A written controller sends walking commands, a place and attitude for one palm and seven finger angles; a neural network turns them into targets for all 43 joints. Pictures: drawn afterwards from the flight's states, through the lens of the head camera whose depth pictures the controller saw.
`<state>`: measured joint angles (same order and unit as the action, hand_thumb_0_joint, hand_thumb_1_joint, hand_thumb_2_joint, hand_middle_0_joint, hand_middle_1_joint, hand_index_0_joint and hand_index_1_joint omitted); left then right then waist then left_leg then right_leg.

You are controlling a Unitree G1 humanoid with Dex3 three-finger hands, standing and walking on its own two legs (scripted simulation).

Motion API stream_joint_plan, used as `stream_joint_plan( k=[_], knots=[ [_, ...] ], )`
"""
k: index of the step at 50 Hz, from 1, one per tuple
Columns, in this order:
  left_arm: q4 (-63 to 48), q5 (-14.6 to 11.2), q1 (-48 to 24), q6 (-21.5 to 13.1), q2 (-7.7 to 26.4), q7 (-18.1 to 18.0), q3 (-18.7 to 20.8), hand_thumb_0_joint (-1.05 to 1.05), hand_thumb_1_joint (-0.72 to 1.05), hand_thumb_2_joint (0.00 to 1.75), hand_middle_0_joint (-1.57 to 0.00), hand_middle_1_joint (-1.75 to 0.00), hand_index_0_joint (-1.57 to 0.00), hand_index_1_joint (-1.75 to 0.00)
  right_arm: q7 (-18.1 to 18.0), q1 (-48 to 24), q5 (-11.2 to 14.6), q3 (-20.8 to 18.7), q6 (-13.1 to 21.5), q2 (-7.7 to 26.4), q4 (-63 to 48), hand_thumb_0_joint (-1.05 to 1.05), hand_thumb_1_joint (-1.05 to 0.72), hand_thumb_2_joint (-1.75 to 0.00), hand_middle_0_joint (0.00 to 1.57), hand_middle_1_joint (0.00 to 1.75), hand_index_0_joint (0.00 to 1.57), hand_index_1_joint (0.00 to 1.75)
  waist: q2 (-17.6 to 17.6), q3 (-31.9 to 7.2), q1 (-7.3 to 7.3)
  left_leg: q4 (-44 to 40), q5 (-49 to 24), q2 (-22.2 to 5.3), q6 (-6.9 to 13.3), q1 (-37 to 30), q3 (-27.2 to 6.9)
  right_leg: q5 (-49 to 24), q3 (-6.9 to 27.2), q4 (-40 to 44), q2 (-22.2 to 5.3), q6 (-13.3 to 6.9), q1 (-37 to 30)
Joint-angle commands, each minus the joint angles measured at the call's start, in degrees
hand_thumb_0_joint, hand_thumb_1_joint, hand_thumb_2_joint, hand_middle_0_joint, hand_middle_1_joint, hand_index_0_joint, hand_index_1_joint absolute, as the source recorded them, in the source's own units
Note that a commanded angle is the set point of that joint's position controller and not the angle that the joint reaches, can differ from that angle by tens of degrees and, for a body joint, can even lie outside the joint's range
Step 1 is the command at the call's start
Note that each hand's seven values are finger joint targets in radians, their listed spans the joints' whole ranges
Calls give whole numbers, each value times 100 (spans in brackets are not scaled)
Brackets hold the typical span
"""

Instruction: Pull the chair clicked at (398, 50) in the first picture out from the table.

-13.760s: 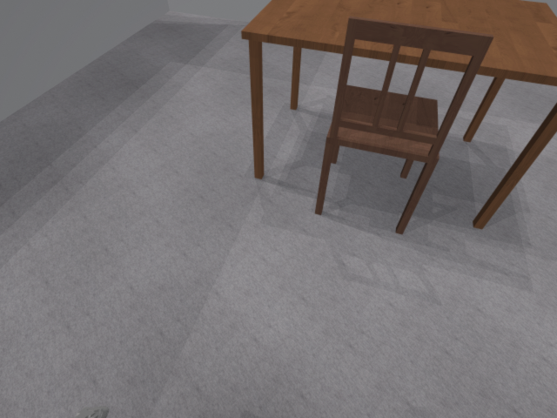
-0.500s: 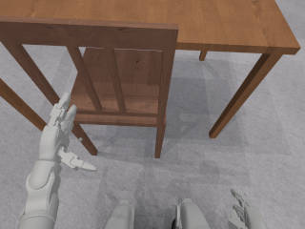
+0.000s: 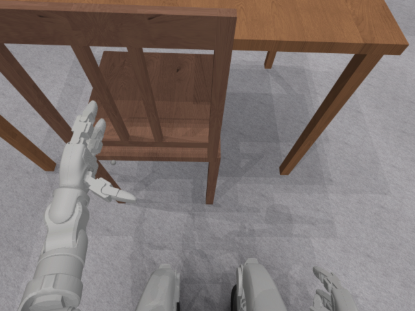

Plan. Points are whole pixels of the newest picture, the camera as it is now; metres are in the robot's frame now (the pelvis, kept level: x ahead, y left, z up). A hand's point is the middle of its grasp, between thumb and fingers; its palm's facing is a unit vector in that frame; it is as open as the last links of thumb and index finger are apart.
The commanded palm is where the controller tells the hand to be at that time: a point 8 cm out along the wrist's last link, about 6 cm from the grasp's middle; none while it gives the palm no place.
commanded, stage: aim the fingers beside a spindle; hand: left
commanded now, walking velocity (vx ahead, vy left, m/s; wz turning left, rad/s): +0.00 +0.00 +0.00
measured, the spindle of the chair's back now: (107, 101) +0.52 +0.22 +0.03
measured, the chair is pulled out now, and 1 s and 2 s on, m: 0.00 0.00 0.00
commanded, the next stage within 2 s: push the fingers through the gap in 0.50 s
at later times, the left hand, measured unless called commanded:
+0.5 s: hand (109, 164) +0.37 +0.19 +0.03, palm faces -0.01 -1.00 -0.05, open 16.9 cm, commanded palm +0.35 +0.24 +0.03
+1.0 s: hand (113, 146) +0.41 +0.19 +0.03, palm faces -0.01 -1.00 -0.04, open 16.9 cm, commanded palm +0.40 +0.24 +0.03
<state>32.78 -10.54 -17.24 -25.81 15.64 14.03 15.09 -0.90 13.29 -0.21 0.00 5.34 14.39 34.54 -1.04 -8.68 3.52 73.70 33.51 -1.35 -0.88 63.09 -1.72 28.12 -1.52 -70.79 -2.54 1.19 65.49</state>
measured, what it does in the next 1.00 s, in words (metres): stands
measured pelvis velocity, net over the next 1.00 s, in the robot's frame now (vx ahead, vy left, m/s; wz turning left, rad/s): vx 0.00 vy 0.00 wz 0.00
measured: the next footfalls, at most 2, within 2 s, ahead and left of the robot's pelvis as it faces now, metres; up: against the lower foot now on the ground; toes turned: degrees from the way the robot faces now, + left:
none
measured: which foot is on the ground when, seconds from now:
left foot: down 0.00-1.00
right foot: down 0.00-1.00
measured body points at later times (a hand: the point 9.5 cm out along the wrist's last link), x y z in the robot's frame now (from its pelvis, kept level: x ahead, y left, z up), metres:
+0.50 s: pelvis +0.00 +0.00 +0.00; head +0.12 +0.01 +0.44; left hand +0.37 +0.24 +0.03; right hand +0.14 -0.25 -0.11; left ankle +0.01 +0.13 -0.62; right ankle +0.05 -0.14 -0.62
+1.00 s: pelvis +0.00 +0.00 +0.00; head +0.13 +0.01 +0.43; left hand +0.41 +0.24 +0.03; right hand +0.11 -0.26 -0.12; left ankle +0.01 +0.13 -0.62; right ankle +0.05 -0.14 -0.62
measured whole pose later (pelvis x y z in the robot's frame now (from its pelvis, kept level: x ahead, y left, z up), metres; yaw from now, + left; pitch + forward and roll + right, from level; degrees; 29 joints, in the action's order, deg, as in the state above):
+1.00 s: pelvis +0.00 +0.00 +0.00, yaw +0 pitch +24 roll -2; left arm 41.4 -9.4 -26.1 -26.1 17.8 13.5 17.0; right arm -0.7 13.7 -0.4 0.4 3.5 14.5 35.0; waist -1.1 -8.6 4.6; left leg 74.3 33.5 -1.4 -0.6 64.7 -1.8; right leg 27.7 -1.5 -70.7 -2.4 1.5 66.8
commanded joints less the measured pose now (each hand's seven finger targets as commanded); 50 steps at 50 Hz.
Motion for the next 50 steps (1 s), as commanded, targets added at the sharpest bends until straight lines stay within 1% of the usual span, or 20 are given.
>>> stream_joint_plan(
  k=[1,5,7,8,9,11,14,17,19,20,23,25,28,32,34,40,43,44,47,50],
  knots=[
    [-1338,-140,-970,-461,1129,-30,487,0,-50,30,-6,-8,-6,-8,-52,295,50,-357,197,839,-743,0,-90,-90,20,30,20,30,-168,-2613,-95,-1070,-2108,154,137,-1199,134,-1650,-10,806,168,-235,-2126],
    [-1459,-169,-819,-482,882,-57,275,0,-50,30,-6,-8,-6,-8,-16,279,62,-359,181,831,-762,0,-90,-90,20,30,20,30,-178,-2454,-18,-1139,-2020,140,128,-1226,108,-1518,-56,857,190,-225,-2010],
    [-1281,-171,-908,-487,839,-57,218,0,-50,30,-6,-8,-6,-8,-40,299,77,-360,182,861,-713,0,-90,-90,20,30,20,30,57,-2205,99,-1106,-1737,136,156,-1054,110,-1285,-53,916,210,-209,-1870],
    [-1223,-146,-963,-504,955,-63,310,0,-50,30,-6,-8,-6,-8,-48,289,77,-368,181,887,-689,0,-90,-90,20,30,20,30,-10,-2146,66,-1119,-1586,134,139,-1009,107,-1124,-49,919,198,-214,-1785],
    [-1207,-130,-1180,-522,899,-57,214,0,-50,30,-6,-8,-6,-8,-57,273,72,-356,181,885,-667,0,-90,-90,20,30,20,30,-113,-2053,128,-1113,-1477,147,145,-997,103,-1011,-43,938,192,-215,-1668],
    [-1100,-101,-1313,-556,1027,-61,322,0,-50,30,-6,-8,-6,-8,-83,289,62,-362,182,905,-646,0,-90,-90,20,30,20,30,11,-2068,109,-1095,-1366,149,153,-952,96,-884,-33,947,191,-223,-1688],
    [-1259,-94,-1611,-631,1113,-31,311,0,-50,30,-6,-8,-6,-8,-103,295,44,-345,207,893,-620,0,-90,-90,20,30,20,30,-310,-2333,85,-1067,-1646,154,144,-1192,72,-1112,-28,873,180,-253,-1720],
    [-1292,-143,-1213,-601,1075,16,336,0,-50,30,-6,-8,-6,-8,-94,311,43,-353,212,879,-672,0,-90,-90,20,30,20,30,-356,-2566,5,-1053,-2018,147,140,-1346,87,-1429,-35,827,192,-261,-1863],
    [-1157,-165,-1127,-520,944,37,258,0,-50,30,-6,-8,-6,-8,-65,282,53,-348,188,870,-659,0,-90,-90,20,30,20,30,-261,-2384,38,-1069,-1989,144,125,-1283,89,-1455,-59,851,185,-240,-1827],
    [-1045,-152,-1025,-484,1041,30,361,0,-50,30,-6,-8,-6,-8,-58,302,63,-351,169,893,-664,0,-90,-90,20,30,20,30,-152,-2324,-6,-1098,-1934,134,114,-1220,65,-1389,-82,838,194,-250,-1822],
    [-1087,-171,-912,-442,991,27,376,0,-50,30,-6,-8,-6,-8,-46,291,63,-359,154,882,-722,0,-90,-90,20,30,20,30,-111,-2393,-21,-1077,-1963,144,127,-1184,100,-1466,-61,839,195,-239,-1894],
    [-1114,-153,-1175,-477,1012,20,348,0,-50,30,-6,-8,-6,-8,-60,266,64,-349,144,883,-726,0,-90,-90,20,30,20,30,-6,-2302,34,-1045,-1745,156,145,-1023,106,-1328,-22,856,191,-221,-1888],
    [-1230,-140,-1094,-539,1053,24,368,0,-50,30,-6,-8,-6,-8,-61,256,56,-338,166,867,-739,0,-90,-90,20,30,20,30,-221,-2353,-3,-1070,-1804,159,135,-1129,108,-1334,-31,852,193,-246,-1878],
    [-1286,-120,-1709,-590,944,17,157,0,-50,30,-6,-8,-6,-8,-100,299,50,-349,196,895,-642,0,-90,-90,20,30,20,30,-232,-2327,183,-983,-1792,124,145,-1251,38,-1214,-75,809,202,-241,-1546],
    [-1140,-86,-1758,-570,1128,1,323,0,-50,30,-6,-8,-6,-8,-117,332,28,-351,186,908,-578,0,-90,-90,20,30,20,30,-262,-2471,110,-967,-1926,135,128,-1278,32,-1342,-52,779,183,-249,-1666],
    [-743,-27,-2097,-458,1220,6,374,0,-50,30,-6,-8,-6,-8,-105,381,29,-325,122,918,-542,0,-90,-90,20,30,20,30,-321,-2507,101,-986,-1864,144,121,-1217,31,-1271,-60,787,188,-262,-1661],
    [-540,-12,-2248,-423,1168,-9,346,0,-50,30,-6,-8,-6,-8,-90,425,27,-315,83,910,-541,0,-90,-90,20,30,20,30,-337,-2503,158,-964,-1937,145,131,-1210,48,-1350,-61,787,199,-253,-1621],
    [-487,3,-2354,-429,1291,-26,432,0,-50,30,-6,-8,-6,-8,-89,457,25,-320,64,930,-510,0,-90,-90,20,30,20,30,-286,-2544,145,-966,-1953,130,118,-1200,24,-1353,-66,760,196,-257,-1632],
    [-294,8,-2412,-423,1153,-42,349,0,-50,30,-6,-8,-6,-8,-64,524,20,-321,37,926,-514,0,-90,-90,20,30,20,30,-256,-2523,197,-960,-2018,132,129,-1227,32,-1381,-83,781,220,-256,-1581],
    [27,84,-2752,-448,1436,-58,546,0,-50,30,-6,-8,-6,-8,-62,586,6,-307,-23,947,-458,0,-90,-90,20,30,20,30,-143,-2441,220,-932,-1785,153,149,-932,74,-1317,-17,805,213,-238,-1703]
  ],
)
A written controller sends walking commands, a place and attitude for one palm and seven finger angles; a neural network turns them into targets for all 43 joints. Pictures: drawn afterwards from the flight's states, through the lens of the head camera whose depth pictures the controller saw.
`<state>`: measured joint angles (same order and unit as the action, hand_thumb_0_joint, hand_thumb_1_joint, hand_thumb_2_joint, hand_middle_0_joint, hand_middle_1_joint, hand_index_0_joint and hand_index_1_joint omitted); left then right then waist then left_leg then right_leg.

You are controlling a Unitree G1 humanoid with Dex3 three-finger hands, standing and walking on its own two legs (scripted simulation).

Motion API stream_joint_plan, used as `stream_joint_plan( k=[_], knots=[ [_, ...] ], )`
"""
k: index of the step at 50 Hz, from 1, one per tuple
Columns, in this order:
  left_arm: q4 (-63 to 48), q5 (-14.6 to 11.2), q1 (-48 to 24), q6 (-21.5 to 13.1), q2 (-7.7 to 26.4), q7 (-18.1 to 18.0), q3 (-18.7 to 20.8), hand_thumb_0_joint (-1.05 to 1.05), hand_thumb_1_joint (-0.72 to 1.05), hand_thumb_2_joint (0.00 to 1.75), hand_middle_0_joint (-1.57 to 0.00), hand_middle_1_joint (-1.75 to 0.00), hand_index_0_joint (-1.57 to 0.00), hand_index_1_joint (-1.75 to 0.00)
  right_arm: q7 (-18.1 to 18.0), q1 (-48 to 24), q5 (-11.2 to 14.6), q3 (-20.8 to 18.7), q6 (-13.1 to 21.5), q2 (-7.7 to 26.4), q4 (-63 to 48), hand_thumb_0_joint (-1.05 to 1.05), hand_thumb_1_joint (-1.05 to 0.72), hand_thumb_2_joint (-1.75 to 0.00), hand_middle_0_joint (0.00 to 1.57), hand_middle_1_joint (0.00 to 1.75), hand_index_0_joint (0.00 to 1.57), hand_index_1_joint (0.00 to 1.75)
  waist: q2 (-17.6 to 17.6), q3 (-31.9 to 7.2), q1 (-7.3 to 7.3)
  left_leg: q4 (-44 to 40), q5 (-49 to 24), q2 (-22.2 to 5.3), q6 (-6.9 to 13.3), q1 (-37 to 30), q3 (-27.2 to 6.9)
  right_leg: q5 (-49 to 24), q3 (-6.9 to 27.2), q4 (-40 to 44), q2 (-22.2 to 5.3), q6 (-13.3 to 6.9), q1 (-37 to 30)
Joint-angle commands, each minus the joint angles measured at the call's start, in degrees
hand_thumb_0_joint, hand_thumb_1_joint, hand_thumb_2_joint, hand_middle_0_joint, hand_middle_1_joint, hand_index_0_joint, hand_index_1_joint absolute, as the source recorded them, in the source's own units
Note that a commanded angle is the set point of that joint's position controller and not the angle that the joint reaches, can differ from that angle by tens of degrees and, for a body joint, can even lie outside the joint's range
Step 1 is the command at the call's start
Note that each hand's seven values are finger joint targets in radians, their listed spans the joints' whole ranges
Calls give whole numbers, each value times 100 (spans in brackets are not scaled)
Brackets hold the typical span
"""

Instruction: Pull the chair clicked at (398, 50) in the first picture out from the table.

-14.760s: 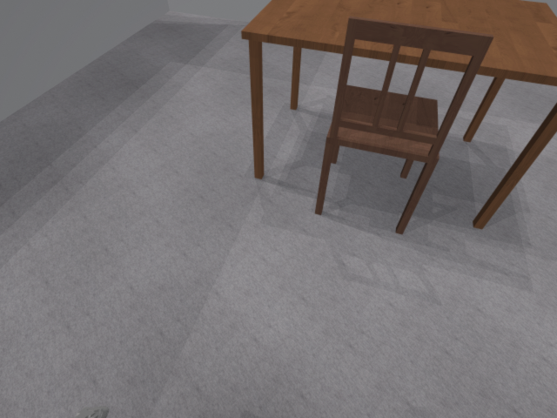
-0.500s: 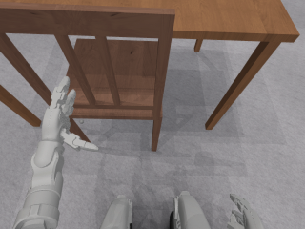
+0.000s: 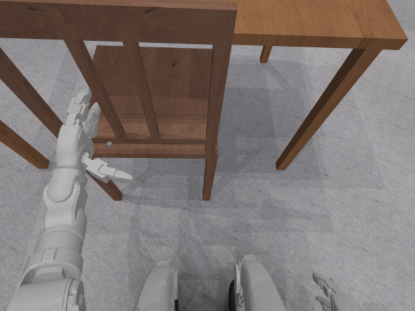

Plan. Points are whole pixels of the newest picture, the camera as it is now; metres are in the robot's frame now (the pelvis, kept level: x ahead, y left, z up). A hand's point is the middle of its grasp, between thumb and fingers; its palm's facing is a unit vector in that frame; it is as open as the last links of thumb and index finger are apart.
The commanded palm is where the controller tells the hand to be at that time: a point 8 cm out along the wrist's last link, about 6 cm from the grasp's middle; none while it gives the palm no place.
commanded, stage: push the fingers through the gap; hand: left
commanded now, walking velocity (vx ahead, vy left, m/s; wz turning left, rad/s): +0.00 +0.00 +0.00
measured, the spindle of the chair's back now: (102, 98) +0.52 +0.22 +0.03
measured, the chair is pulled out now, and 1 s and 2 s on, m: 0.00 0.00 0.00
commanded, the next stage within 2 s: hook a spindle and tug to test in 1.20 s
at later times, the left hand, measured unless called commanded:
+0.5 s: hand (114, 122) +0.46 +0.18 +0.03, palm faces +0.01 -1.00 -0.05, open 16.9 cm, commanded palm +0.44 +0.23 +0.03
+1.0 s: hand (116, 111) +0.49 +0.18 +0.03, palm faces +0.01 -1.00 -0.04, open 16.9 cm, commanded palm +0.47 +0.22 +0.03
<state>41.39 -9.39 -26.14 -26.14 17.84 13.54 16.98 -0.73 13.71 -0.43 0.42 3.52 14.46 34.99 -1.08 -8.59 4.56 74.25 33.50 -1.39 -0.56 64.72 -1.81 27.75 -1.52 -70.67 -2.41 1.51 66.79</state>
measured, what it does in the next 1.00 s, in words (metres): stands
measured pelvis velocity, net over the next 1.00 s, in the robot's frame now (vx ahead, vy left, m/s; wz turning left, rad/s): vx -0.01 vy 0.00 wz -0.01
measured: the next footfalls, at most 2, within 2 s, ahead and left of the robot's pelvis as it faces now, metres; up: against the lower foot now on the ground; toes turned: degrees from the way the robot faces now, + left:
none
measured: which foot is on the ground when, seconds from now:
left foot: down 0.00-1.00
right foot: down 0.00-1.00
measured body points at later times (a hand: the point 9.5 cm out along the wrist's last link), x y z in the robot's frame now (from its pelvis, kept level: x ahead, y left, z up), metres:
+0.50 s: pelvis +0.00 +0.00 +0.00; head +0.15 +0.01 +0.42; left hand +0.46 +0.24 +0.03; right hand +0.07 -0.26 -0.12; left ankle +0.01 +0.12 -0.62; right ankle +0.05 -0.14 -0.62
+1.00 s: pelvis -0.01 +0.00 -0.01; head +0.15 +0.01 +0.41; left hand +0.48 +0.24 +0.03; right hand +0.04 -0.27 -0.13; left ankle +0.01 +0.12 -0.62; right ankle +0.05 -0.14 -0.62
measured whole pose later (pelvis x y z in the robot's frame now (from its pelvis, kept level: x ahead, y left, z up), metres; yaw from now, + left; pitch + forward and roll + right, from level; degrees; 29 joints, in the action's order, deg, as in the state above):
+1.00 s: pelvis -0.01 +0.00 -0.01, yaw -1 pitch +27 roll -2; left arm 60.3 -5.1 -45.8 -28.4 24.9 13.6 22.9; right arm 0.6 16.6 -2.0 1.2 -2.4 14.9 36.2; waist -1.5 -7.5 8.2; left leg 76.4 33.3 -1.9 -0.6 70.3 -2.4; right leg 27.0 -1.9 -71.9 -1.8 1.4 72.0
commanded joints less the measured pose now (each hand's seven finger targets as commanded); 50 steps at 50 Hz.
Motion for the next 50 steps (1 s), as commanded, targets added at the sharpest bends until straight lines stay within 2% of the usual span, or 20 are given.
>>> stream_joint_plan(
  k=[1,3,10,11,20,24,26,28,31,32,34,37,39,41,42,46,47,48,49,50],
  knots=[
    [-870,-14,-2000,-456,1372,-17,461,0,-50,30,-6,-8,-6,-8,-85,559,20,-348,149,950,-493,0,-90,-90,20,30,20,30,-155,-2543,106,-968,-1778,148,123,-1066,85,-1296,-1,770,197,-270,-1889],
    [-864,2,-2040,-510,1331,13,427,0,-50,30,-6,-8,-6,-8,-68,595,9,-344,135,937,-500,0,-90,-90,20,30,20,30,-401,-2683,85,-987,-1956,151,107,-1283,75,-1372,-21,750,205,-291,-1827],
    [-493,10,-2433,-503,1332,66,382,0,-50,30,-6,-8,-6,-8,-44,740,-1,-368,37,996,-379,0,-90,-90,20,30,20,30,-319,-2629,221,-970,-2040,102,99,-1362,5,-1349,-84,738,217,-284,-1590],
    [-559,19,-2589,-520,1321,57,357,0,-50,30,-6,-8,-6,-8,-43,754,-11,-371,28,990,-365,0,-90,-90,20,30,20,30,-492,-2721,223,-952,-2089,111,96,-1438,19,-1381,-70,733,213,-285,-1568],
    [-182,168,-2985,-583,1606,-49,563,0,-50,30,-6,-8,-6,-8,7,911,-64,-350,-110,999,-323,0,-90,-90,20,30,20,30,-468,-2831,267,-900,-2250,102,100,-1405,4,-1534,-66,686,231,-280,-1615],
    [-167,167,-3093,-597,1484,-52,467,0,-50,30,-6,-8,-6,-8,35,952,-68,-366,-171,998,-317,0,-90,-90,20,30,20,30,-663,-2941,299,-891,-2542,69,64,-1697,-48,-1616,-109,658,245,-293,-1426],
    [-8,189,-3160,-586,1564,-66,532,0,-50,30,-6,-8,-6,-8,33,970,-79,-358,-206,1003,-310,0,-90,-90,20,30,20,30,-390,-2848,324,-877,-2367,82,98,-1450,-25,-1610,-80,688,249,-274,-1579],
    [71,206,-3255,-604,1475,-56,461,0,-50,30,-6,-8,-6,-8,34,977,-78,-354,-213,993,-304,0,-90,-90,20,30,20,30,-551,-2829,347,-884,-2313,86,94,-1526,-21,-1513,-86,693,252,-285,-1422],
    [267,262,-3570,-638,1647,-65,554,0,-50,30,-6,-8,-6,-8,28,1013,-95,-346,-252,1005,-248,0,-90,-90,20,30,20,30,-447,-2769,407,-838,-2167,98,123,-1344,-10,-1468,-54,708,247,-274,-1463],
    [355,275,-3779,-652,1652,-63,513,0,-50,30,-6,-8,-6,-8,16,1040,-102,-332,-260,1009,-235,0,-90,-90,20,30,20,30,-328,-2723,488,-808,-2065,101,148,-1248,-25,-1403,-45,694,256,-266,-1423],
    [492,306,-4047,-675,1770,-56,576,0,-50,30,-6,-8,-6,-8,6,1041,-118,-318,-272,1028,-188,0,-90,-90,20,30,20,30,-483,-2676,524,-791,-1977,102,149,-1235,-38,-1313,-43,701,247,-268,-1312],
    [532,321,-4244,-698,1805,-50,584,0,-50,30,-6,-8,-6,-8,17,1073,-144,-305,-306,1034,-206,0,-90,-90,20,30,20,30,-650,-2906,537,-736,-2123,109,153,-1368,-55,-1369,-47,647,256,-282,-1264],
    [688,368,-4195,-675,1985,-39,715,0,-50,30,-6,-8,-6,-8,15,1111,-150,-309,-350,1055,-191,0,-90,-90,20,30,20,30,-575,-3017,529,-695,-2284,89,146,-1374,-78,-1502,-51,611,256,-276,-1308],
    [698,374,-4045,-629,1889,-7,690,0,-50,30,-6,-8,-6,-8,51,1130,-165,-304,-390,1026,-240,0,-90,-90,20,30,20,30,-704,-3170,443,-695,-2409,98,131,-1433,-63,-1613,-60,594,262,-284,-1402],
    [610,344,-4090,-644,1826,16,610,0,-50,30,-6,-8,-6,-8,56,1135,-145,-317,-404,1026,-259,0,-90,-90,20,30,20,30,-615,-3143,514,-697,-2423,84,148,-1483,-72,-1621,-55,607,271,-280,-1359],
    [682,374,-4212,-565,2005,12,708,0,-50,30,-6,-8,-6,-8,43,1119,-135,-293,-467,1042,-246,0,-90,-90,20,30,20,30,-560,-2923,516,-715,-2023,95,174,-1142,-38,-1379,-24,673,267,-259,-1399],
    [694,355,-4305,-559,1822,19,556,0,-50,30,-6,-8,-6,-8,47,1127,-124,-287,-460,1021,-256,0,-90,-90,20,30,20,30,-524,-2892,586,-724,-1920,102,190,-1143,-47,-1275,-25,687,280,-257,-1326],
    [867,370,-4268,-529,1902,9,640,0,-50,30,-6,-8,-6,-8,38,1130,-123,-285,-463,1051,-233,0,-90,-90,20,30,20,30,-434,-2752,590,-746,-1780,95,184,-1059,-64,-1139,-41,712,282,-256,-1261],
    [752,368,-4381,-548,2083,-10,755,0,-50,30,-6,-8,-6,-8,23,1142,-131,-285,-469,1068,-229,0,-90,-90,20,30,20,30,-526,-2822,571,-728,-1826,95,195,-1054,-54,-1189,-16,699,267,-256,-1303],
    [623,380,-4445,-571,2042,-6,707,0,-50,30,-6,-8,-6,-8,33,1154,-145,-284,-463,1051,-248,0,-90,-90,20,30,20,30,-674,-3028,545,-724,-1892,113,188,-1165,-54,-1234,-7,688,267,-257,-1352]
  ],
)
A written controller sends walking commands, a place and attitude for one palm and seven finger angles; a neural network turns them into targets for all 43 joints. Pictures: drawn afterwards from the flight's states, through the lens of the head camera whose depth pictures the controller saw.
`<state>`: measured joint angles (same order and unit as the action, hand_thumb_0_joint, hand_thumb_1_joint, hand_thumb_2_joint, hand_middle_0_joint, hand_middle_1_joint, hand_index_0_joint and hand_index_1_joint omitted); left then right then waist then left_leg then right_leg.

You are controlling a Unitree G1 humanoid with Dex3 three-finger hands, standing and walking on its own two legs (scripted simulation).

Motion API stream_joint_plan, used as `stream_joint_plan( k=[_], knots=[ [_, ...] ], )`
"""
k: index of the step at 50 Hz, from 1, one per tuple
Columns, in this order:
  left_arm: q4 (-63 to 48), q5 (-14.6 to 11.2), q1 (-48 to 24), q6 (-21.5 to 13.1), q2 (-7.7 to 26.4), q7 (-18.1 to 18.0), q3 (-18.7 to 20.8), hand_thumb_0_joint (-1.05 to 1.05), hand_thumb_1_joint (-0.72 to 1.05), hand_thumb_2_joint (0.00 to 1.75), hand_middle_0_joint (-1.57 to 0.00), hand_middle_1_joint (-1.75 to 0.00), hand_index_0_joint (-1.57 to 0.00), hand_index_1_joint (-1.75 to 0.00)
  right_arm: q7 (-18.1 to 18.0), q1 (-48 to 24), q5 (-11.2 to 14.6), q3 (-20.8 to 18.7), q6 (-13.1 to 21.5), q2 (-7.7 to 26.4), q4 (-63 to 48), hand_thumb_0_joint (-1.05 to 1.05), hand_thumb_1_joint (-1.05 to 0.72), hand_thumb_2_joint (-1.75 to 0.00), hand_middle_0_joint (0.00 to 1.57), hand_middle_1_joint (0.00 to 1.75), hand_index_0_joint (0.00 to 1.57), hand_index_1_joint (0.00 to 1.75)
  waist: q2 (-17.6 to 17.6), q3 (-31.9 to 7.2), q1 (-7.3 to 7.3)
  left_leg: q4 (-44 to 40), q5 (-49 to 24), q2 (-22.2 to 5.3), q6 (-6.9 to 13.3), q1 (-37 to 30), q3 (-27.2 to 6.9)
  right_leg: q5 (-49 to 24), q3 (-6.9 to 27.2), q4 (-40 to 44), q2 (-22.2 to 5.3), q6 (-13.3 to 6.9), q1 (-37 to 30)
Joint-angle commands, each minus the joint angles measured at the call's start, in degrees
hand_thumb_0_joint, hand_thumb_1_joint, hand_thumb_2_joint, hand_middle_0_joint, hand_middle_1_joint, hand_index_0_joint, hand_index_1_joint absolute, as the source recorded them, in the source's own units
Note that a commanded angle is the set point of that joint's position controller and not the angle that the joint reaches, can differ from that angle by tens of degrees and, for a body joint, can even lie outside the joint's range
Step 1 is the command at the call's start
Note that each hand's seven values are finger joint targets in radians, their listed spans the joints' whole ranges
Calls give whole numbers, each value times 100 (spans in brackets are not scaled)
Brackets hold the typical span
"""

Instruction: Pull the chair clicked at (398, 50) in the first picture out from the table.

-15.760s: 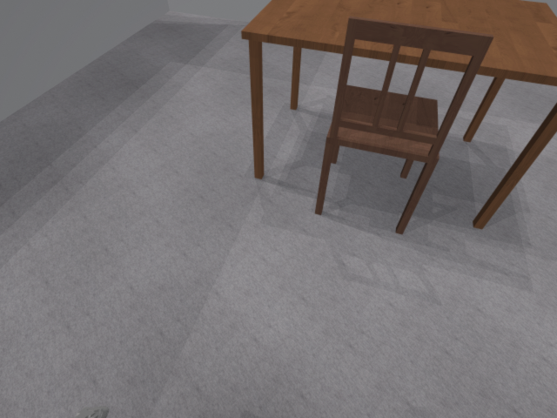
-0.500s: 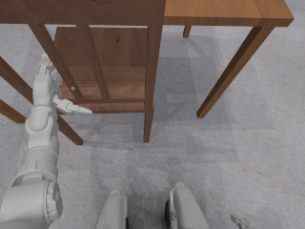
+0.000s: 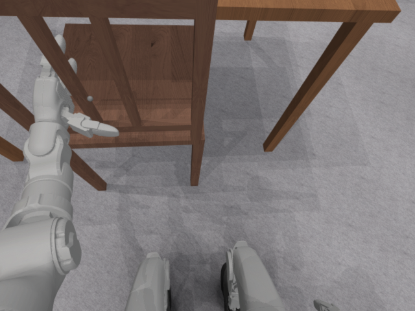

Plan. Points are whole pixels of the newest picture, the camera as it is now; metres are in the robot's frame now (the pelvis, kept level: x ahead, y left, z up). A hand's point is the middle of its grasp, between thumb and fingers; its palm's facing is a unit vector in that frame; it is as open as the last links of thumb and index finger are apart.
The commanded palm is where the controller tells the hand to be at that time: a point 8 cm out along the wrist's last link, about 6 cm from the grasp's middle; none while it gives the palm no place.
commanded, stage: push the fingers through the gap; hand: left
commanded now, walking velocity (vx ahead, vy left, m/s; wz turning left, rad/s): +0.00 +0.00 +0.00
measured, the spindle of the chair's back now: (73, 83) +0.52 +0.22 +0.04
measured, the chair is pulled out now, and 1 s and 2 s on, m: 0.00 0.00 0.02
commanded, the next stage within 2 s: hook a spindle and tug to test in 0.20 s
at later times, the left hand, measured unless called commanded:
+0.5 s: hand (88, 96) +0.50 +0.19 +0.04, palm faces +0.02 -1.00 -0.04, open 16.5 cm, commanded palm +0.48 +0.23 +0.04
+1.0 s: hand (89, 95) +0.50 +0.19 +0.03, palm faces +0.04 -1.00 -0.03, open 8.7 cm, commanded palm +0.48 +0.22 +0.04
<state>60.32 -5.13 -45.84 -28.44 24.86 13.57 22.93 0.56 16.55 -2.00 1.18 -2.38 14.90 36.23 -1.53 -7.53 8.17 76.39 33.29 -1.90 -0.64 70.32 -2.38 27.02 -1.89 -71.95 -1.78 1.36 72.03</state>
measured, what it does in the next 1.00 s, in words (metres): stands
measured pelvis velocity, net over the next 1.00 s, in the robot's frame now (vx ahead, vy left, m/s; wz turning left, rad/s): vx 0.01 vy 0.01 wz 0.00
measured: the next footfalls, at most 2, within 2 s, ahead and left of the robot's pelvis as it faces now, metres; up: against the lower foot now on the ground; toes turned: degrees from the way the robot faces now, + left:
none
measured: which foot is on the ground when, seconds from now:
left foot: down 0.00-1.00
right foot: down 0.00-1.00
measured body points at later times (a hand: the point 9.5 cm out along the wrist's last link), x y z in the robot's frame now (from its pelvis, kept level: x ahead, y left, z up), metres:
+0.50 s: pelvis +0.00 +0.01 +0.00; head +0.16 +0.03 +0.42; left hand +0.49 +0.25 +0.04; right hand +0.05 -0.26 -0.12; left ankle +0.02 +0.12 -0.61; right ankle +0.06 -0.14 -0.61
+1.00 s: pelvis +0.01 +0.01 +0.00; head +0.18 +0.03 +0.42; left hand +0.50 +0.25 +0.04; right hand +0.06 -0.26 -0.12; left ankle +0.02 +0.12 -0.61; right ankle +0.06 -0.14 -0.61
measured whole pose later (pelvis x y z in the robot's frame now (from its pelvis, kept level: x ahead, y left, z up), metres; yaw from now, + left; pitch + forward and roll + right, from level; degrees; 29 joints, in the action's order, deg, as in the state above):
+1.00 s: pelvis +0.01 +0.01 +0.00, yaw +0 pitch +28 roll -3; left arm 58.4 -5.8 -45.0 -27.0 24.1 11.0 21.2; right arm 1.3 16.2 -2.4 0.9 -3.8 14.1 35.9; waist -1.6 -7.7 8.2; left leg 75.7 33.9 -1.8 -0.3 69.8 -2.7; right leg 27.3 -2.2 -70.5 -1.8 1.9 71.0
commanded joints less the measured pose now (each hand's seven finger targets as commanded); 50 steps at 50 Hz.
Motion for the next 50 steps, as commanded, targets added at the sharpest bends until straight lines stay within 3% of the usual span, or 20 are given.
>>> stream_joint_plan(
  k=[1,3,4,7,10,13,15,18,20,24,27,30,36,37,38,40,42,44,47,50],
  knots=[
    [-1235,-27,-2330,-333,1297,-4,86,0,-50,30,-6,-8,-6,-8,-91,872,17,-369,127,997,-374,0,-90,-90,20,30,20,30,-630,-3183,156,-945,-1964,151,182,-1822,-12,-1205,8,800,213,-259,-1865],
    [-1205,-68,-2334,-330,1069,7,-66,0,-50,30,-6,-8,-6,-8,-79,875,17,-373,125,992,-356,0,-90,-90,20,30,20,30,-627,-3066,227,-960,-2023,133,166,-1948,-37,-1189,-34,819,219,-256,-1694],
    [-1146,-70,-2329,-323,1260,-15,76,0,-50,30,-6,-8,-6,-8,-80,880,22,-363,115,1012,-342,0,-90,-90,20,30,20,30,-557,-3005,189,-965,-1903,135,171,-1802,-35,-1113,-23,830,222,-253,-1746],
    [-1247,-52,-2514,-350,1335,-17,67,0,-50,30,-6,-8,-6,-8,-91,888,16,-345,122,1005,-353,0,-90,-90,20,30,20,30,-540,-3028,243,-964,-1804,144,199,-1719,-14,-1086,18,851,222,-247,-1842],
    [-1142,-17,-2288,-340,1498,-13,221,0,-50,30,-6,-8,-6,-8,-89,875,17,-336,105,1017,-383,0,-90,-90,20,30,20,30,-544,-3060,150,-979,-1840,141,179,-1706,-18,-1098,3,830,227,-259,-1889],
    [-1006,-43,-2347,-318,1277,-10,68,0,-50,30,-6,-8,-6,-8,-85,850,26,-326,112,1011,-376,0,-90,-90,20,30,20,30,-588,-2825,225,-982,-1705,142,180,-1679,-23,-944,-23,846,232,-259,-1663],
    [-1141,-26,-2436,-340,1535,-25,230,0,-50,30,-6,-8,-6,-8,-93,867,13,-325,103,1035,-400,0,-90,-90,20,30,20,30,-636,-3011,178,-964,-1739,148,187,-1661,-20,-985,11,824,228,-255,-1794],
    [-1074,-34,-2339,-340,1232,-21,39,0,-50,30,-11,-24,-11,-24,-69,869,9,-339,107,1014,-389,0,-90,-90,20,30,20,30,-676,-3003,209,-978,-1891,132,153,-1898,-65,-1023,-56,807,237,-269,-1615],
    [-1104,-27,-2476,-327,1362,-31,100,0,-50,30,-15,-35,-15,-35,-79,885,8,-342,89,1043,-369,0,-90,-90,20,30,20,30,-619,-3008,253,-941,-1851,124,172,-1799,-53,-1029,-26,811,233,-251,-1629],
    [-1283,-26,-2298,-339,1380,-38,144,0,-50,30,-22,-57,-22,-57,-64,901,3,-358,60,1034,-406,0,-90,-90,20,30,20,30,-787,-3266,156,-946,-2241,116,130,-2075,-73,-1279,-59,750,234,-271,-1691],
    [-1175,-39,-2408,-306,1156,-51,-28,0,-50,30,-27,-74,-27,-74,-59,921,7,-352,49,1015,-366,0,-90,-90,20,30,20,30,-656,-2993,264,-968,-2111,108,145,-2013,-91,-1179,-86,786,247,-272,-1576],
    [-1286,-5,-2526,-300,1056,-101,-109,0,-50,30,-32,-90,-32,-90,-52,930,-17,-370,33,1013,-338,0,-90,-90,20,30,20,30,-804,-3150,271,-942,-2274,102,125,-2197,-111,-1236,-107,772,236,-269,-1480],
    [-1138,7,-2404,-284,994,-109,-146,0,-16,44,-43,-123,-43,-123,-49,919,-10,-366,-16,995,-334,0,-90,-90,20,30,20,30,-630,-2964,279,-955,-2269,109,133,-2059,-100,-1287,-108,795,239,-271,-1552],
    [-1248,-6,-2573,-317,894,-105,-259,0,-11,47,-45,-129,-45,-129,-48,923,-13,-365,-4,985,-321,0,-90,-90,20,30,20,30,-770,-3018,326,-946,-2316,107,132,-2168,-121,-1288,-113,763,237,-279,-1449],
    [-1249,3,-2525,-325,1000,-119,-156,0,-5,49,-46,-134,-46,-134,-43,929,-24,-374,-7,998,-305,0,-90,-90,20,30,20,30,-898,-3076,273,-963,-2369,100,101,-2288,-141,-1269,-139,767,233,-288,-1410],
    [-1237,0,-2485,-326,1087,-117,-93,0,6,54,-50,-145,-50,-145,-50,937,-31,-370,-21,1003,-306,0,-90,-90,20,30,20,30,-673,-3130,279,-947,-2415,97,118,-2209,-143,-1356,-127,763,237,-276,-1558],
    [-1375,-25,-2497,-349,891,-98,-254,0,17,59,-50,-145,-50,-145,-37,929,-28,-377,-14,975,-331,0,-90,-90,20,30,20,30,-836,-3250,292,-939,-2565,103,111,-2365,-143,-1448,-125,747,238,-285,-1529],
    [-1404,-62,-2217,-347,899,-95,-171,0,28,64,-50,-145,-50,-145,-24,922,-28,-394,-31,969,-336,0,-90,-90,20,30,20,30,-812,-3325,202,-934,-2764,96,90,-2466,-124,-1595,-129,761,239,-284,-1620],
    [-1569,-65,-2255,-365,657,-101,-415,0,45,71,-50,-145,-50,-145,-8,899,-15,-404,-27,942,-344,0,-90,-90,20,30,20,30,-936,-3237,237,-983,-2836,74,68,-2626,-159,-1538,-158,768,249,-302,-1482],
    [-1687,-42,-2197,-396,753,-158,-334,0,62,78,-50,-145,-50,-145,-2,885,-27,-419,-34,948,-334,0,-90,-90,20,30,20,30,-848,-3325,208,-975,-2844,80,72,-2584,-141,-1623,-137,783,246,-287,-1621]
  ],
)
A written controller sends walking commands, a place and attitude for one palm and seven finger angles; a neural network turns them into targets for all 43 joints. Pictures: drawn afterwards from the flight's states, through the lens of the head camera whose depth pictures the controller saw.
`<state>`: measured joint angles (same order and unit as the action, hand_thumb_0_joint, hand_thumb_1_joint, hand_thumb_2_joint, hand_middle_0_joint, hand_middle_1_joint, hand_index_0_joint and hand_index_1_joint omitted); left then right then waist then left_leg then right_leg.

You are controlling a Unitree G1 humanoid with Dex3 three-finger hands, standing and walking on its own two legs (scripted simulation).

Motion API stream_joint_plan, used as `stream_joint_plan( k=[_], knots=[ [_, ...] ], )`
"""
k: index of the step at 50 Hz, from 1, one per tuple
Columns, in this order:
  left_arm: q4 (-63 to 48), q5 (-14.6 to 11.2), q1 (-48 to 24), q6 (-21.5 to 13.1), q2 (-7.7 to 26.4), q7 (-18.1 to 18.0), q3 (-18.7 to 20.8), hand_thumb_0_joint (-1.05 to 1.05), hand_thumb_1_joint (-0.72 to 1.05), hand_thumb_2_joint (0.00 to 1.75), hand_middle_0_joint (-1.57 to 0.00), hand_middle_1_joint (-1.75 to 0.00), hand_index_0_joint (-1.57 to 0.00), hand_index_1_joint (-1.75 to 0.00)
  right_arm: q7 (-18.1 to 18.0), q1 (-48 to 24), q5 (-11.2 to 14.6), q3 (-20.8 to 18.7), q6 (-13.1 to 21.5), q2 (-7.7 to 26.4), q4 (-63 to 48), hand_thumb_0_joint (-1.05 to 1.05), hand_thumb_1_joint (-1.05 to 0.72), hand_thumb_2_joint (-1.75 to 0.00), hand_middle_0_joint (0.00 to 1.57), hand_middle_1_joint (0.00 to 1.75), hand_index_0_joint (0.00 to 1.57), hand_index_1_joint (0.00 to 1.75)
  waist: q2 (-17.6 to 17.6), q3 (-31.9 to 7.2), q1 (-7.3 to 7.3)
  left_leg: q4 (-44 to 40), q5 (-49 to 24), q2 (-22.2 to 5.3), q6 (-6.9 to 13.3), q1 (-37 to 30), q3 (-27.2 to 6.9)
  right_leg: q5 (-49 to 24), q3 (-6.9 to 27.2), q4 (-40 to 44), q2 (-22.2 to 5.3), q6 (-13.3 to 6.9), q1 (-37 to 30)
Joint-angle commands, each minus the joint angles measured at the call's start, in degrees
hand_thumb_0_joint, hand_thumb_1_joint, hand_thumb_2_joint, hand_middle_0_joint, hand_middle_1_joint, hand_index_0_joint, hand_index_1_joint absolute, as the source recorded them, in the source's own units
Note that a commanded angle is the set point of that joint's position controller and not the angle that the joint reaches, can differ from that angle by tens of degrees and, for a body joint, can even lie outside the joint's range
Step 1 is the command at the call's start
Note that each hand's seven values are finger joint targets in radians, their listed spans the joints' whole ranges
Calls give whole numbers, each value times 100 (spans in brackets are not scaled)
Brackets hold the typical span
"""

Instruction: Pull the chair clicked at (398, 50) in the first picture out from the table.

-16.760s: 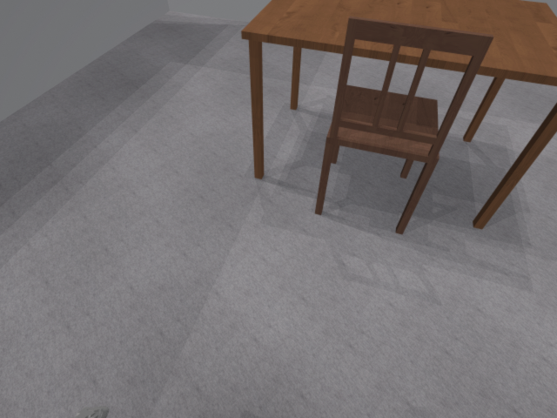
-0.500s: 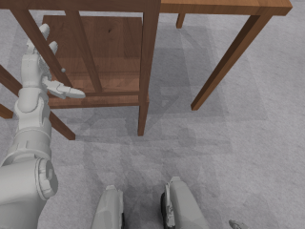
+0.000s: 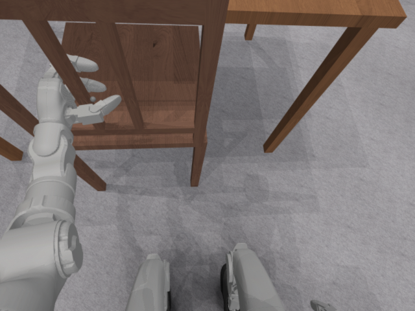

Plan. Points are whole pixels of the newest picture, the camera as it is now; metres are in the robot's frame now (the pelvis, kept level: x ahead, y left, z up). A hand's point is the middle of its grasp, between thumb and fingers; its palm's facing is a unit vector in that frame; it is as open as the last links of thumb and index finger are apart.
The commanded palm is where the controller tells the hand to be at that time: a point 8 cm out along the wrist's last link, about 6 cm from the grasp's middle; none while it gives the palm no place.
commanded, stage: hook a spindle and tug to test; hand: left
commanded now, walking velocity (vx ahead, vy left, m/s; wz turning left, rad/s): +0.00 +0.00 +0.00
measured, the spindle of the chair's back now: (76, 87) +0.51 +0.22 +0.04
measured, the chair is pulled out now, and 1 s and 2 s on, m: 0.00 0.02 0.08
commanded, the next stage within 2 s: step backward, pulling the chair out in 0.80 s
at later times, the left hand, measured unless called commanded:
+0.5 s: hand (94, 102) +0.49 +0.19 +0.03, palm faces +0.03 -1.00 -0.03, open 5.0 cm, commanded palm +0.44 +0.22 +0.03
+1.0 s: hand (95, 113) +0.46 +0.18 +0.03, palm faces +0.04 -0.99 -0.15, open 5.2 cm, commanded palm +0.43 +0.23 +0.03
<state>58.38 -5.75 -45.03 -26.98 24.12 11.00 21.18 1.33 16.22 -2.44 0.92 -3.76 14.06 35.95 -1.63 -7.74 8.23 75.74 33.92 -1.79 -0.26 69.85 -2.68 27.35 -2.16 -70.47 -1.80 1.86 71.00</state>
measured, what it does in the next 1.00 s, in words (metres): shifts its weight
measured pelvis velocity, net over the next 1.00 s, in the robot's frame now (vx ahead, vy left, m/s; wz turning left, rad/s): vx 0.05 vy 0.01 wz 0.00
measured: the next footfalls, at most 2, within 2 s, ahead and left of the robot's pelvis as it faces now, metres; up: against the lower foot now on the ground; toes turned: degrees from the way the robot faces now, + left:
none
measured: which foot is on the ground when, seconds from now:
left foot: down 0.00-1.00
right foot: down 0.00-1.00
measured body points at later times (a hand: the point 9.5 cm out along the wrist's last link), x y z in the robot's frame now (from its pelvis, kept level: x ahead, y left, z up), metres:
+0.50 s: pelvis +0.02 +0.00 +0.02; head +0.18 +0.02 +0.44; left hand +0.48 +0.24 +0.04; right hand +0.08 -0.26 -0.11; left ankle +0.01 +0.12 -0.61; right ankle +0.05 -0.15 -0.61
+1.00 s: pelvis +0.05 +0.01 +0.05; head +0.20 +0.01 +0.47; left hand +0.45 +0.23 +0.05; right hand +0.15 -0.24 -0.08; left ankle +0.00 +0.12 -0.61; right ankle +0.05 -0.15 -0.61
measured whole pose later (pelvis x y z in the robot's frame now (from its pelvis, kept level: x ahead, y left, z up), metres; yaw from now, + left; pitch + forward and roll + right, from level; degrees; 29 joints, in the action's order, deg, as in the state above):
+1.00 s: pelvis +0.05 +0.01 +0.05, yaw +0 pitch +22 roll -2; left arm 34.2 -3.9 -23.1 -17.0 16.5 3.1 12.4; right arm -1.9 13.2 0.7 -0.7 -3.9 12.0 32.5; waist -1.7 -3.5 4.6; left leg 62.7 33.5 -1.0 0.3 51.3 -0.8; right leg 27.9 -0.4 -59.6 -2.4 3.4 53.8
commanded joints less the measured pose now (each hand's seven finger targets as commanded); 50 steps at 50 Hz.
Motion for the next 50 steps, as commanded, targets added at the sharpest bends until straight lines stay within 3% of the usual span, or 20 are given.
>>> stream_joint_plan(
  k=[1,5,7,9,17,21,23,28,30,32,37,38,40,44,45,46,47,48,49,50],
  knots=[
    [-1481,21,-2222,-541,683,104,-270,0,68,80,-50,-145,-50,-145,-74,910,25,-395,108,1010,-302,0,-90,-90,20,30,20,30,-835,-3270,228,-921,-2899,72,36,-2555,-98,-1670,-113,660,252,-336,-1523],
    [-1352,12,-2136,-550,873,122,-106,0,90,90,-50,-145,-50,-145,-83,917,35,-387,107,1024,-284,0,-90,-90,20,30,20,30,-647,-3120,209,-934,-2776,89,68,-2331,-55,-1721,-84,682,252,-328,-1686],
    [-1518,-4,-2269,-600,812,158,-185,0,90,90,-50,-145,-50,-145,-88,915,27,-388,123,1003,-298,0,-90,-90,20,30,20,30,-843,-3188,205,-928,-2876,88,60,-2440,-59,-1763,-81,638,241,-348,-1650],
    [-1466,-56,-1760,-575,877,179,-25,0,90,90,-50,-145,-50,-145,-81,904,39,-408,117,1010,-333,0,-90,-90,20,30,20,30,-702,-3275,83,-941,-3047,85,47,-2481,-40,-1915,-77,668,242,-342,-1821],
    [-2124,-200,-903,-500,493,210,-256,0,90,90,-50,-145,-50,-145,-13,828,95,-442,169,937,-500,0,-90,-90,20,30,20,30,-775,-3333,-40,-1063,-3514,49,27,-2712,2,-2230,-101,713,263,-348,-2050],
    [-2350,-223,-303,-460,665,194,-60,0,90,90,-50,-145,-50,-145,-7,813,119,-461,190,927,-559,0,-90,-90,20,30,20,30,-541,-3290,-171,-1124,-3626,50,36,-2534,56,-2514,-58,737,258,-337,-2425],
    [-2462,-248,-206,-446,530,183,-161,0,90,90,-50,-145,-50,-145,-4,813,128,-456,209,914,-554,0,-90,-90,20,30,20,30,-648,-3169,-147,-1157,-3848,18,9,-2695,29,-2497,-93,744,254,-333,-2277],
    [-3204,-374,831,-426,290,153,-230,0,90,90,-50,-145,-50,-145,45,806,144,-504,310,845,-706,0,-90,-90,20,30,20,30,-755,-3434,-350,-1232,-4735,-26,-43,-3040,37,-3026,-98,753,248,-349,-2607],
    [-3450,-433,1050,-406,59,125,-391,0,90,90,-50,-145,-50,-145,70,763,153,-514,358,816,-724,0,-90,-90,20,30,20,30,-671,-3342,-327,-1247,-4699,-19,-40,-3021,66,-3103,-98,801,253,-326,-2649],
    [-3364,-432,1199,-402,191,62,-274,0,90,90,-50,-145,-50,-145,43,774,163,-509,395,836,-704,0,-90,-90,20,30,20,30,-374,-3078,-308,-1272,-4400,0,2,-2681,98,-3127,-69,794,259,-329,-2783],
    [-3658,-422,1582,-470,156,10,-225,0,90,90,-50,-145,-50,-145,37,727,149,-542,496,799,-720,0,-90,-90,20,30,20,30,-605,-3193,-421,-1258,-4683,1,-40,-2813,132,-3260,-42,715,212,-345,-2823],
    [-3614,-442,1609,-450,-16,9,-332,0,90,90,-50,-145,-50,-145,40,699,151,-527,505,772,-704,0,-90,-90,20,30,20,30,-457,-3069,-359,-1256,-4676,5,-30,-2784,137,-3326,-53,740,219,-329,-2819],
    [-3693,-425,1457,-484,125,0,-247,0,90,90,-50,-145,-50,-145,20,667,145,-534,528,788,-678,0,-90,-90,20,30,20,30,-455,-3064,-362,-1245,-4461,16,-24,-2647,151,-3288,-22,716,200,-326,-2866],
    [-3584,-426,1492,-474,-21,3,-318,0,90,90,-50,-145,-50,-145,-2,622,145,-533,559,771,-675,0,-90,-90,20,30,20,30,-417,-2935,-341,-1203,-4547,22,-30,-2650,159,-3325,-30,701,187,-326,-2791],
    [-3659,-413,1041,-505,13,-6,-349,0,90,90,-50,-145,-50,-145,-28,619,134,-531,570,786,-618,0,-90,-90,20,30,20,30,-304,-3004,-243,-1146,-4404,27,-13,-2597,159,-3369,-14,672,185,-312,-2803],
    [-4515,369,-331,201,1679,-705,-136,0,90,90,-50,-145,-50,-145,-251,651,390,-475,187,728,-1016,0,-90,-90,20,30,20,30,-716,-4135,-512,-2238,-3574,88,59,-4150,381,-3773,469,1773,-231,-447,-5020],
    [-4622,414,-461,603,1450,-1044,-257,0,90,90,-50,-145,-50,-145,-453,759,391,-502,142,652,-1149,0,-90,-90,20,30,20,30,-832,-3882,-399,-2460,-3541,152,87,-4157,387,-4331,426,2023,-255,-416,-5228],
    [-3978,474,252,976,864,-1230,-574,0,90,90,-50,-145,-50,-145,-589,695,421,-464,66,632,-1047,0,-90,-90,20,30,20,30,-707,-3407,-307,-2611,-4254,97,54,-4220,304,-4918,289,1971,-297,-403,-5026],
    [-3537,501,852,1276,347,-1322,-883,0,90,90,-50,-145,-50,-145,-658,736,446,-444,-23,587,-993,0,-90,-90,20,30,20,30,-490,-3127,-270,-2721,-4649,1,42,-4363,208,-4899,223,2054,-299,-332,-4873],
    [-3203,527,1065,1470,107,-1383,-1083,0,90,90,-50,-145,-50,-145,-699,705,470,-421,-101,610,-914,0,-90,-90,20,30,20,30,-329,-2811,-243,-2857,-4811,-108,53,-4529,145,-4679,171,2230,-289,-274,-4740]
  ],
)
